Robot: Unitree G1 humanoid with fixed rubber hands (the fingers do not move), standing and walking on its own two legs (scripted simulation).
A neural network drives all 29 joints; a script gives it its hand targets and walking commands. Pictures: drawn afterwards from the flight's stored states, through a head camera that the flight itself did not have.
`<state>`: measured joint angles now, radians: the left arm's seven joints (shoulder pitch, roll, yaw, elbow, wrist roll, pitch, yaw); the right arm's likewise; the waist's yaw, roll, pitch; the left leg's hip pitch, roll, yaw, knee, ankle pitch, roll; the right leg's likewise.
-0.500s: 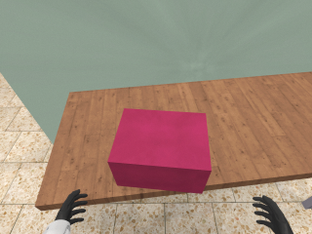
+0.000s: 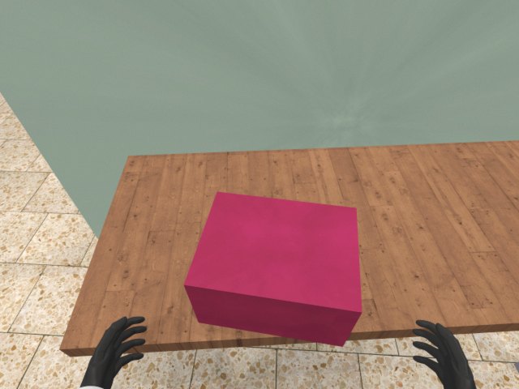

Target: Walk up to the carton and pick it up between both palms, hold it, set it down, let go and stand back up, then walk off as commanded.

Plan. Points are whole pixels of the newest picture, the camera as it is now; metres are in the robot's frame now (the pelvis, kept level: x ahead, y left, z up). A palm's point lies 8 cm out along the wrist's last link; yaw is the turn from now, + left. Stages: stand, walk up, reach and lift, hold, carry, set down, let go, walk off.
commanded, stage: reach and lift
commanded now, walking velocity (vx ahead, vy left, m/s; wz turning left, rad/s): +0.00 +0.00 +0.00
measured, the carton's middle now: (276, 265) +0.37 +0.00 -0.07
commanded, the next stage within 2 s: none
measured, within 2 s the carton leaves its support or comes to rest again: neither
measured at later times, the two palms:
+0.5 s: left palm (92, 379) +0.15 +0.26 -0.01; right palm (442, 358) +0.18 -0.22 +0.00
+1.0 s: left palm (114, 289) +0.26 +0.25 +0.03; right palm (450, 306) +0.24 -0.24 +0.03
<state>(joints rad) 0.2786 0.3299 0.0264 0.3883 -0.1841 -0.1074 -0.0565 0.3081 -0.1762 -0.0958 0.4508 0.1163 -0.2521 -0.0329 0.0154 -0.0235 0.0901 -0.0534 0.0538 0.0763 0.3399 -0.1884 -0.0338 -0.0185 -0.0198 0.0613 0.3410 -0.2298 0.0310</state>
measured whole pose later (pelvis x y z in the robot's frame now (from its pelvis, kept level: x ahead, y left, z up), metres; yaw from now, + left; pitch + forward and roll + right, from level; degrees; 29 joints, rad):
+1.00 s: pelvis +0.01 +0.00 +0.00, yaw +1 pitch -3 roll +0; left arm 0.00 0.41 -0.02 0.39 -0.34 -0.12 -0.10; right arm 0.11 -0.26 -0.04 0.26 0.30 -0.10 -0.10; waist -0.02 -0.02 0.05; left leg -0.10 0.05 0.06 0.37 -0.21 -0.03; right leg -0.06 -0.02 0.05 0.36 -0.25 0.03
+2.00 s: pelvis -0.01 +0.00 +0.00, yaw +2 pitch +3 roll +0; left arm -0.68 0.46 -0.04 0.85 -0.30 0.09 -0.08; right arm -0.55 -0.37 0.02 0.74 0.41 0.04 -0.08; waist -0.08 -0.04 -0.02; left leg -0.26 0.05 0.04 0.37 -0.16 -0.02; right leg -0.20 -0.02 0.03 0.35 -0.20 0.03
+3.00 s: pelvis -0.05 -0.01 -0.06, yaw +4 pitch +23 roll +0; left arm -0.97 0.34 -0.17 1.53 -0.36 -0.45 -0.06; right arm -0.80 -0.24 0.14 1.30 0.43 -0.40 -0.09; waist -0.12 -0.01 -0.24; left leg -0.95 0.05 -0.02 0.81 -0.26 -0.04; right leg -0.90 -0.02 -0.01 0.85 -0.35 0.02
